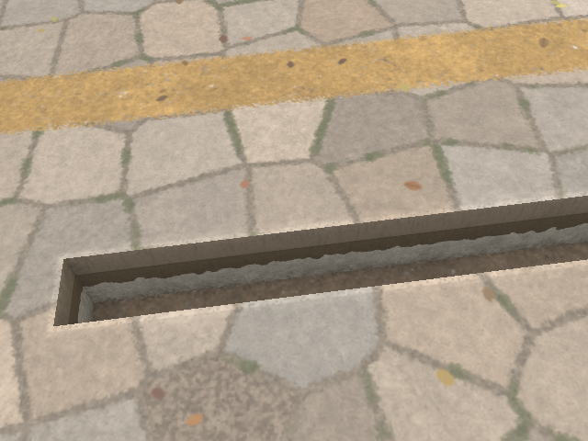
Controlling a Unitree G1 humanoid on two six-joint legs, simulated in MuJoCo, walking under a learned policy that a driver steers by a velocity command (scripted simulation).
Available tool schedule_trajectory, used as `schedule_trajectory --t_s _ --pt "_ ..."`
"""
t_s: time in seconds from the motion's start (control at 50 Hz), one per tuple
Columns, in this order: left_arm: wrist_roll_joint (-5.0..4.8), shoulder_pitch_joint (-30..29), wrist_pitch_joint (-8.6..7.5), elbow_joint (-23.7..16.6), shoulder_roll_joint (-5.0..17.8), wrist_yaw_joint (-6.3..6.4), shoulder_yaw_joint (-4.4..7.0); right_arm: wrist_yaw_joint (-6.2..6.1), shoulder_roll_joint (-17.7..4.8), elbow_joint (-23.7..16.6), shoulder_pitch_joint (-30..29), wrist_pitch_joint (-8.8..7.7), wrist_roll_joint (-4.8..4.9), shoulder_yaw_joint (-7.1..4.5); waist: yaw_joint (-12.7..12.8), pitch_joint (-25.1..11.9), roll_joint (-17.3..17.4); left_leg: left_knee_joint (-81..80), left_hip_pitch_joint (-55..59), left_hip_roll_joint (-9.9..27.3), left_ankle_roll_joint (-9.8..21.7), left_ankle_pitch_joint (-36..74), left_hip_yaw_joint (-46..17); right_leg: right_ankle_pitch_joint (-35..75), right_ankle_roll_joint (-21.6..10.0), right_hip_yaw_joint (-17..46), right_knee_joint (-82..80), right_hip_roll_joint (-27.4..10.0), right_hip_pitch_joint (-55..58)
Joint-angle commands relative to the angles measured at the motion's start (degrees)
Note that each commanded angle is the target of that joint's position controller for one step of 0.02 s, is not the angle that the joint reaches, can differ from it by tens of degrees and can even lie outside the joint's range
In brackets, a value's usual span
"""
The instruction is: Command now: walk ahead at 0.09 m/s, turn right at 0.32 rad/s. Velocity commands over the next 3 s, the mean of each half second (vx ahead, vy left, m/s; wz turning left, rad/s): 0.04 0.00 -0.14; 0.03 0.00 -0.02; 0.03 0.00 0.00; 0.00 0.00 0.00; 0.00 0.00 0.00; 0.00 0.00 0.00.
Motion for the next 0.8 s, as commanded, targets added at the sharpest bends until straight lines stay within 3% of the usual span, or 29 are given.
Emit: schedule_trajectory --t_s 0.02,0.1,0.18,0.22,0.26,0.28,0.3,0.32,0.34,0.38,0.42,0.46,0.5,0.8 --pt "0.14 2.9 -0.21 -2.9 7.0 0.36 1.17 -0.13 -4.2 -1.0 6.4 1.19 0.19 -0.93 -1.2 -10.0 -5.8 -2.6 4.4 -0.6 -0.1 3.0 1.6 31.7 -5.3 10.6 -4.0 -15.9 6.1" --pt "0.78 4.2 0.31 -2.8 6.7 0.67 0.75 -0.45 -4.4 -1.7 3.5 1.79 0.6 -0.79 0.2 -8.1 -6.2 -8.6 4.9 -0.9 0.7 1.0 0.8 22.2 -5.8 13.7 -5.1 -17.7 8.4" --pt "1.36 3.6 0.6 -2.5 6.0 0.87 0.04 -0.97 -3.7 -1.4 3.7 1.51 1.17 -0.41 0.4 -6.9 -6.8 -16.4 11.8 -2.9 1.9 -3.8 1.5 23.7 -6.5 14.2 -3.0 -18.1 7.3" --pt "1.26 2.8 0.78 -2.1 6.0 1.05 -0.29 -1.33 -3.1 -0.7 5.1 1.28 1.57 -0.16 0.0 -6.8 -7.0 -23.0 16.7 -4.2 2.8 -5.2 2.2 25.2 -6.0 14.9 -1.2 -18.0 6.8" --pt "0.33 1.2 1.1 -1.9 5.9 1.47 -0.69 -1.61 -2.2 0.8 8.8 0.62 1.37 0.23 -2.7 -6.4 -5.3 -39.2 25.8 -4.0 3.8 5.7 2.2 20.7 -2.6 14.8 1.3 -16.4 4.0" --pt "-0.05 2.3 0.84 -2.0 3.9 1.52 -1.36 -1.84 -4.1 1.2 10.0 -0.14 0.5 0.03 -1.9 -7.6 -2.3 -43.2 32.2 1.1 4.7 13.3 -3.2 12.8 0.5 14.4 2.7 -14.4 0.4" --pt "-0.04 6.6 0.7 -2.0 1.4 1.51 -1.9 -1.86 -8.0 0.7 10.2 -0.76 -0.36 -0.25 1.1 -9.5 6.7 -43.5 37.0 11.9 7.3 30.2 -13.2 -5.7 2.7 9.4 8.7 -9.2 -3.1" --pt "-0.76 6.5 1.48 -0.7 2.0 1.69 -1.64 -1.27 -7.3 0.5 5.6 -0.67 0.7 0.21 1.5 -6.6 10.4 -42.0 28.0 14.6 13.5 37.6 -13.8 -14.4 3.7 4.9 6.2 -5.0 0.0" --pt "-0.32 5.5 1.85 0.2 3.1 1.76 -1.63 -0.7 -4.5 -0.1 3.1 -0.98 0.71 0.99 1.7 -6.1 7.6 -42.8 25.1 12.2 13.4 34.0 -11.8 -12.2 4.1 4.9 5.0 -6.3 4.3" --pt "-0.16 1.9 1.87 0.6 3.4 1.38 -1.58 -0.43 -4.7 0.9 3.3 -0.96 0.51 1.19 0.7 -5.2 6.5 -42.9 23.7 5.6 8.6 21.2 -7.5 -1.8 4.3 6.8 -0.4 -7.4 8.2" --pt "-0.09 2.5 1.69 2.0 4.5 0.89 -1.44 -0.65 -5.2 2.4 6.1 -0.98 1.21 1.08 -0.2 -4.3 4.0 -44.1 23.9 2.6 6.7 12.9 -5.6 2.8 4.3 8.0 -1.4 -9.7 8.4" --pt "-0.31 3.3 1.4 4.1 3.2 1.05 -1.82 -0.73 -4.8 3.8 7.4 -0.86 1.4 1.05 -0.6 -2.9 0.4 -43.3 26.6 1.9 6.5 12.4 -4.6 2.7 4.4 8.2 -2.9 -10.1 6.2" --pt "-0.27 2.9 1.34 5.4 2.6 1.44 -2.09 -0.64 -4.6 4.8 7.8 -0.84 1.25 1.08 -0.9 -3.1 -1.0 -42.5 28.0 1.7 6.6 13.7 -4.2 2.9 4.6 8.5 -4.1 -10.4 5.8" --pt "-0.38 3.8 1.28 12.4 1.5 2.04 -3.34 -0.62 -2.6 11.9 10.2 -0.69 1.06 2.25 -1.2 -1.9 -1.5 -43.3 27.2 0.5 6.5 10.0 -3.8 1.5 4.5 8.3 -4.9 -11.3 5.9"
